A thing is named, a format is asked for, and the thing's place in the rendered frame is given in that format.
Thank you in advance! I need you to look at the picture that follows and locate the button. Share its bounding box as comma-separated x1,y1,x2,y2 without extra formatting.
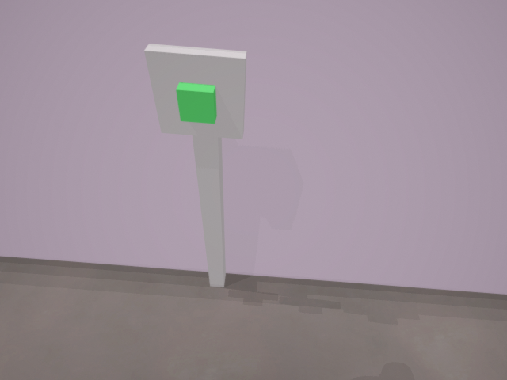
176,82,217,124

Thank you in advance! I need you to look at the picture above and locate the panel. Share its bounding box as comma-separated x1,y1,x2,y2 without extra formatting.
144,44,246,287

